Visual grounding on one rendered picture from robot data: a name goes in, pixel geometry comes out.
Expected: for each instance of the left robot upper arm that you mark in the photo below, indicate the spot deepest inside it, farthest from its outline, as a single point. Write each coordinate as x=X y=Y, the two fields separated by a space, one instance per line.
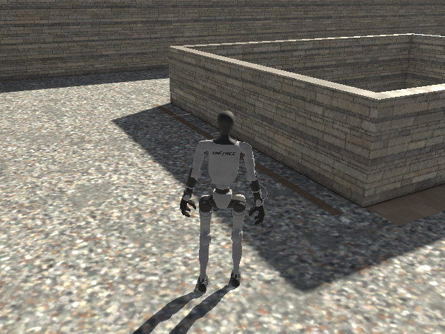
x=202 y=147

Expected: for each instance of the robot left hand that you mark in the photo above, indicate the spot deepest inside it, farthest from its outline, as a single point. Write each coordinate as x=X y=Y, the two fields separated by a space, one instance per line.
x=184 y=207

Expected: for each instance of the left robot forearm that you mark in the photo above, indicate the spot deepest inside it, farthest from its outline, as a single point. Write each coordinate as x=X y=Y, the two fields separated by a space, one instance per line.
x=190 y=185

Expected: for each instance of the right robot upper arm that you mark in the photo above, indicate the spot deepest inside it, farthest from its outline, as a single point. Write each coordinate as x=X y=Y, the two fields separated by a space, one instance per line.
x=249 y=161

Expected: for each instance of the right robot forearm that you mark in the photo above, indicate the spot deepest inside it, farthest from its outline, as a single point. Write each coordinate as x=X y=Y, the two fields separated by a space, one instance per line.
x=256 y=191

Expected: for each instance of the robot head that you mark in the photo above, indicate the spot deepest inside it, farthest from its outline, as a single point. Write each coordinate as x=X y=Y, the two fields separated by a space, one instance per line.
x=225 y=123

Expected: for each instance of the robot right hand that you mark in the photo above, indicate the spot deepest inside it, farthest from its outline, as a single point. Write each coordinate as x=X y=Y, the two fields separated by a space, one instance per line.
x=261 y=214

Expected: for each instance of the robot left shin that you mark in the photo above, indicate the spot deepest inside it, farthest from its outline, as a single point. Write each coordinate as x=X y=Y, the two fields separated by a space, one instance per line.
x=203 y=258

